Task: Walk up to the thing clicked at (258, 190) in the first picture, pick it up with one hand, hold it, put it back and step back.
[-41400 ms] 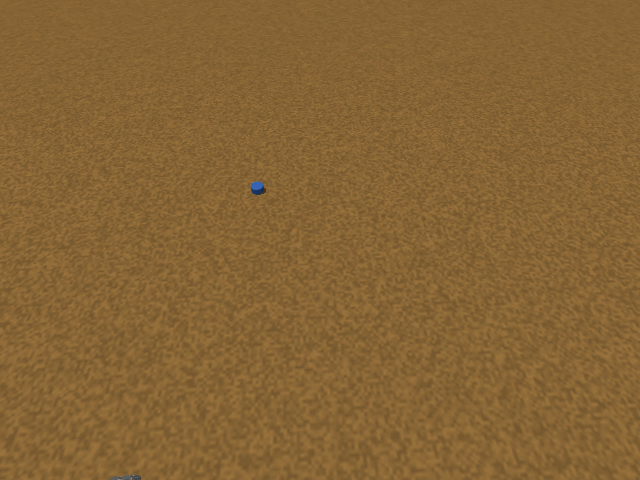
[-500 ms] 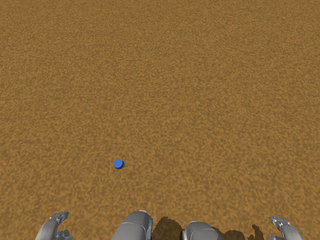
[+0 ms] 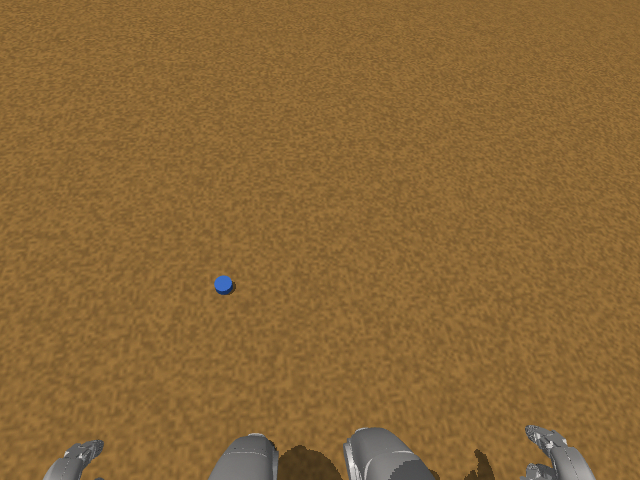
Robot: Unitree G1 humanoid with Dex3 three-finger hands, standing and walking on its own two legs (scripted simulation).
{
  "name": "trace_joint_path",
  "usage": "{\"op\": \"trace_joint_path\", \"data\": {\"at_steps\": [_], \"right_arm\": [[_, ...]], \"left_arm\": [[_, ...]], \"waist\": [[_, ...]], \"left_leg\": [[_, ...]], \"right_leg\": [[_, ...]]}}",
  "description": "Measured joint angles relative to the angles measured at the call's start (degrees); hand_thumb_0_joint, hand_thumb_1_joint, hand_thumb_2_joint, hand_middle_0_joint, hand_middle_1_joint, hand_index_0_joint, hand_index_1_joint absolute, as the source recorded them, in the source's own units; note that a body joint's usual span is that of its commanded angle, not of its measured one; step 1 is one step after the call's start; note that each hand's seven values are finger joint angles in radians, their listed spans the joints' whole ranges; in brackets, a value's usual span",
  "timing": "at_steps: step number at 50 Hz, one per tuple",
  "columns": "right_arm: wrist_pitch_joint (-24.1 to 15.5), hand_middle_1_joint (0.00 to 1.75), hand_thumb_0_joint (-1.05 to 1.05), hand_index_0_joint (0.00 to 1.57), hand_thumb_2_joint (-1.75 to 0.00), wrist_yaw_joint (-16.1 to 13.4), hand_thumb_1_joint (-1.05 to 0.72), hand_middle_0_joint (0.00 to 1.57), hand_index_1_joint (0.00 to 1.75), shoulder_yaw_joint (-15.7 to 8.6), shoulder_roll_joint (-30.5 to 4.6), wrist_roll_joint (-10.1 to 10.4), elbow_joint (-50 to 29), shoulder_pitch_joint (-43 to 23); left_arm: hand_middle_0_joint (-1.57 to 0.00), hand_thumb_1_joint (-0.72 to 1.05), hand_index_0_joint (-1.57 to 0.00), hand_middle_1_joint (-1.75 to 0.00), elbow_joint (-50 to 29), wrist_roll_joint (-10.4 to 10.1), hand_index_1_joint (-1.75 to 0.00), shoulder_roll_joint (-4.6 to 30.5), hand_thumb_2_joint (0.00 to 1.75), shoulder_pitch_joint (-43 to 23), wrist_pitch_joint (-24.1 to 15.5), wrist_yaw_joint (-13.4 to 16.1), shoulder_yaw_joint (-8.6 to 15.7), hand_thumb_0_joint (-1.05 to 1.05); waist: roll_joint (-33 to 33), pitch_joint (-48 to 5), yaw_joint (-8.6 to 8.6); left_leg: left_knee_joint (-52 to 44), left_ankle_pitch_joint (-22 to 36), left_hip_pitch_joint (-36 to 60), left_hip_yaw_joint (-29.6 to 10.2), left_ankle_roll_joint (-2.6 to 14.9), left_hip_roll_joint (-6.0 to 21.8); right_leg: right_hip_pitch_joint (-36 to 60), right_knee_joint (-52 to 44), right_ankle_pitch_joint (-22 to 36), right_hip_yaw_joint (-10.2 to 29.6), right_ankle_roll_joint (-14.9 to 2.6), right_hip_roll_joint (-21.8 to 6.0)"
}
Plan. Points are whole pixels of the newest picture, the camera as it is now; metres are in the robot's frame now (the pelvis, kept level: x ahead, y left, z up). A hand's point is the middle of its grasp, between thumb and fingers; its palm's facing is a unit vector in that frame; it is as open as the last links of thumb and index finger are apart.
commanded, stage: step back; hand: left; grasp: from above
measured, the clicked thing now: (223, 285) +0.67 +0.30 -0.75
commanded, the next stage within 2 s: stand in 1.92 s
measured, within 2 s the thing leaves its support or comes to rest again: neither
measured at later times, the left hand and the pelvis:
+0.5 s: hand out of the picture -0.06 +0.23 -0.15, palm faces +0.07 -0.92 -0.40, open 7.4 cm; pelvis -0.18 -0.04 -0.02, yaw +5 degrees
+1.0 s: hand out of the picture -0.29 +0.18 -0.15, palm faces +0.06 -0.91 -0.40, open 7.4 cm; pelvis -0.31 -0.09 -0.01, yaw +2 degrees
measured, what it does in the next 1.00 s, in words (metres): walks backwards: right foot, then left foot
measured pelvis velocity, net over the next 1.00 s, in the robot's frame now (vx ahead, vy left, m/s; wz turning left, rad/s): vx -0.31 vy -0.09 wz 0.04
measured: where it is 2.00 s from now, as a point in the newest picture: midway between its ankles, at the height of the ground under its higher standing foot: outside the picture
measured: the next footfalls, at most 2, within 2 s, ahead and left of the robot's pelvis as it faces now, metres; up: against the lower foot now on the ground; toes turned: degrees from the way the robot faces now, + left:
right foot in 0.16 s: -0.05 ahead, -0.17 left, +0.00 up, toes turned +0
left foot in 0.48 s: -0.15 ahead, +0.07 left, +0.00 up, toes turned +3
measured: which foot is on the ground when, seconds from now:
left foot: down 0.00-0.18, up 0.20-0.46, down 0.48-0.84, up 0.86-1.00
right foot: up 0.00-0.14, down 0.16-0.50, up 0.52-0.78, down 0.80-1.00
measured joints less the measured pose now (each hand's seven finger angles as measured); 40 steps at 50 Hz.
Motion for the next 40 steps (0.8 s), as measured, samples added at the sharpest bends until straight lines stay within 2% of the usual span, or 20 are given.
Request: {"op": "trace_joint_path", "data": {"at_steps": [3, 7, 8, 9, 11, 12, 14, 16, 19, 22, 24, 25, 26, 28, 31, 33, 36, 38, 40], "right_arm": [[0.2, 0.3, 0.0, 0.21, -0.9, 0.1, -0.9, 0.21, 0.3, -0.1, -0.7, -0.2, -1.3, -1.0], [1.3, 0.3, 0.0, 0.21, -0.9, 0.5, -0.9, 0.21, 0.3, -0.3, -2.3, -0.5, -1.9, -1.9], [1.6, 0.3, 0.0, 0.21, -0.9, 0.5, -0.9, 0.21, 0.3, -0.4, -2.9, -0.3, -1.8, -2.2], [2.0, 0.3, 0.0, 0.21, -0.9, 0.4, -0.9, 0.21, 0.3, -0.7, -3.5, -0.1, -1.4, -2.2], [2.8, 0.3, 0.0, 0.2, -0.9, -0.3, -0.9, 0.21, 0.3, -1.2, -3.4, 0.2, 0.0, -1.2], [3.0, 0.3, 0.0, 0.2, -0.9, -0.4, -0.9, 0.21, 0.3, -1.3, -3.4, 0.4, 0.6, -0.4], [2.8, 0.3, 0.0, 0.2, -0.9, -0.5, -0.9, 0.2, 0.3, -1.2, -3.9, 0.9, 1.3, 1.4], [2.4, 0.3, 0.0, 0.2, -0.9, -0.4, -0.9, 0.2, 0.3, -1.0, -4.2, 1.1, 1.8, 3.1], [2.3, 0.3, 0.0, 0.2, -0.9, -0.3, -0.9, 0.2, 0.3, -0.7, -3.8, 1.0, 2.5, 5.1], [2.1, 0.3, 0.0, 0.2, -0.9, -0.2, -0.9, 0.2, 0.3, -0.3, -3.0, 0.6, 3.3, 5.9], [1.6, 0.3, 0.0, 0.2, -0.9, -0.1, -0.9, 0.2, 0.3, -0.2, -2.4, 0.4, 3.6, 6.0], [1.5, 0.3, 0.0, 0.2, -0.9, -0.1, -0.9, 0.2, 0.3, -0.2, -1.4, 0.1, 4.0, 5.3], [1.6, 0.3, 0.0, 0.2, -0.9, 0.3, -0.9, 0.2, 0.3, 0.0, -1.0, 0.0, 4.1, 4.8], [1.4, 0.3, 0.0, 0.2, -0.9, 0.8, -0.9, 0.21, 0.3, 0.4, -0.8, -0.3, 3.7, 4.2], [1.1, 0.3, 0.0, 0.21, -0.9, 0.4, -0.9, 0.21, 0.3, 1.0, -0.2, -0.5, 3.2, 3.2], [1.1, 0.3, 0.0, 0.21, -0.9, 0.2, -0.9, 0.21, 0.3, 1.0, -0.4, -0.5, 2.6, 2.2], [0.8, 0.3, 0.0, 0.21, -0.9, 0.2, -0.9, 0.21, 0.3, 0.5, -0.9, -0.7, 1.3, 0.4], [0.7, 0.3, 0.0, 0.21, -0.9, 0.4, -0.9, 0.21, 0.3, 0.2, -1.4, -0.9, 0.6, -0.6], [0.9, 0.3, 0.0, 0.21, -0.9, 0.7, -0.9, 0.21, 0.3, 0.0, -2.1, -1.0, 0.1, -1.4]], "left_arm": [[-0.2, 0.91, -0.2, -0.3, 0.9, 0.0, -0.3, 0.0, 0.89, 0.6, 0.2, -0.4, -0.1, 0.0], [-0.2, 0.91, -0.2, -0.3, 1.7, 0.0, -0.3, -0.4, 0.89, 1.6, -0.7, -1.5, -0.3, 0.0], [-0.2, 0.91, -0.2, -0.3, 2.1, 0.3, -0.3, -0.9, 0.89, 1.8, -1.0, -1.6, -0.2, 0.0], [-0.2, 0.91, -0.2, -0.3, 2.4, 0.6, -0.3, -1.7, 0.89, 1.8, -1.1, -1.7, -0.2, 0.0], [-0.2, 0.91, -0.2, -0.3, 2.1, 1.1, -0.3, -2.4, 0.89, 2.8, -0.9, -2.1, -0.7, 0.0], [-0.2, 0.9, -0.2, -0.3, 1.9, 1.1, -0.3, -2.7, 0.89, 3.1, -0.8, -2.1, -0.9, 0.0], [-0.2, 0.9, -0.2, -0.3, 1.9, 1.2, -0.3, -3.6, 0.89, 3.2, -0.6, -1.7, -1.2, 0.0], [-0.2, 0.9, -0.2, -0.3, 1.6, 1.4, -0.3, -4.0, 0.89, 2.6, -0.6, -1.3, -1.2, 0.0], [-0.2, 0.9, -0.21, -0.3, 0.1, 1.5, -0.3, -3.7, 0.89, 0.7, -1.0, -0.5, -1.3, 0.0], [-0.2, 0.9, -0.21, -0.3, -2.0, 1.1, -0.3, -3.0, 0.89, -2.0, -1.5, 0.0, -1.4, 0.0], [-0.2, 0.9, -0.2, -0.3, -3.0, 0.6, -0.3, -2.3, 0.89, -3.9, -1.3, 0.1, -1.7, 0.0], [-0.2, 0.9, -0.2, -0.3, -3.1, 0.4, -0.3, -1.6, 0.89, -5.0, -1.1, 0.1, -1.7, 0.0], [-0.2, 0.9, -0.2, -0.3, -2.9, 0.1, -0.3, -1.5, 0.89, -5.6, -0.8, 0.2, -1.7, 0.0], [-0.2, 0.9, -0.2, -0.3, -2.0, -0.2, -0.3, -1.8, 0.89, -6.1, 0.0, 0.3, -1.8, 0.0], [-0.2, 0.9, -0.2, -0.3, -1.1, -0.9, -0.3, -1.5, 0.89, -5.9, 0.4, 0.3, -1.7, 0.0], [-0.2, 0.9, -0.2, -0.3, -0.8, -0.8, -0.3, -1.5, 0.89, -5.2, 0.1, 0.2, -1.5, 0.0], [-0.2, 0.9, -0.2, -0.3, 0.0, -0.4, -0.3, -1.4, 0.89, -3.5, -0.6, -0.3, -1.4, 0.0], [-0.2, 0.9, -0.2, -0.3, 1.3, -0.2, -0.3, -1.3, 0.89, -2.2, -1.2, -0.7, -1.6, 0.0], [-0.2, 0.9, -0.2, -0.3, 3.0, 0.1, -0.3, -1.3, 0.89, -0.8, -2.2, -0.9, -1.6, 0.0]], "waist": [[0.6, 0.4, 0.13], [2.0, -0.6, 0.44], [3.2, -0.8, 0.38], [4.7, -0.7, -0.13], [4.2, -1.8, 0.47], [3.7, -2.4, 0.96], [3.8, -3.1, 1.04], [4.0, -3.5, 0.68], [3.8, -3.2, -0.05], [3.2, -2.1, -0.59], [2.2, -1.3, -1.05], [0.3, -0.1, -0.68], [-0.3, 0.4, -0.4], [0.8, 0.4, -1.3], [1.1, -0.6, -1.4], [1.4, -1.2, -1.04], [1.7, -1.9, -0.52], [2.0, -2.5, -0.18], [2.4, -3.4, 0.23]], "left_leg": [[0.8, 1.5, -2.2, 0.6, -0.43, 1.2], [3.2, 3.2, -6.3, 1.0, -1.97, 2.8], [4.4, 3.3, -7.7, 0.4, -2.25, 3.5], [6.4, -0.2, -9.0, -1.8, -2.11, 3.2], [14.5, -11.1, -11.8, -5.3, -2.31, -1.3], [19.7, -13.1, -12.8, -6.3, -2.44, -3.6], [27.7, -13.6, -13.7, -7.6, -2.42, -6.8], [31.8, -13.8, -12.4, -7.4, -2.53, -8.0], [28.2, -16.2, -7.2, -5.9, -2.69, -7.1], [16.6, -17.0, -0.5, -3.3, -2.28, -4.9], [6.4, -10.8, 3.9, -1.7, -1.27, -4.2], [5.4, -9.1, 4.3, -0.7, -0.68, -5.3], [5.8, -8.7, 3.8, -0.3, -0.32, -5.4], [6.3, -7.9, 2.3, -1.3, 0.09, -4.0], [4.1, -4.9, 1.1, -1.7, -0.17, -2.3], [3.2, -3.2, -0.1, -1.5, -0.28, -1.2], [2.8, -1.4, -2.1, -0.9, -0.58, 0.0], [3.4, -0.7, -3.6, -0.2, -0.81, 0.9], [5.2, -0.7, -5.6, 0.4, -1.31, 1.8]], "right_leg": [[3.5, -8.0, -0.6, -2.1, -0.07, -2.2], [10.2, -25.8, 3.2, -6.3, -2.22, -5.2], [11.0, -28.4, 5.0, -7.1, -2.09, -4.7], [10.6, -28.0, 5.6, -8.2, -1.92, -4.0], [8.6, -26.3, 6.0, -8.1, -2.35, -5.2], [8.1, -26.5, 6.5, -7.8, -2.57, -5.9], [7.6, -28.0, 8.4, -8.0, -2.48, -7.0], [6.8, -29.1, 10.0, -8.7, -2.46, -7.6], [5.2, -29.4, 11.7, -10.3, -2.46, -8.2], [2.8, -28.1, 12.7, -12.1, -2.25, -9.0], [0.6, -25.6, 12.8, -12.9, -1.87, -10.0], [-0.2, -24.5, 12.9, -11.9, -1.89, -11.1], [-1.0, -22.9, 9.6, -10.8, -2.11, -10.5], [-3.2, -14.0, 0.6, -8.0, -2.35, -6.4], [-5.2, -0.7, -1.8, -3.9, -2.97, -1.5], [-4.0, 1.8, -1.8, -3.5, -2.57, -0.6], [1.0, -5.3, -1.7, -4.3, -1.87, -2.0], [5.5, -15.0, -1.8, -5.7, -1.96, -3.7], [10.7, -27.4, 1.4, -7.2, -2.8, -4.7]]}}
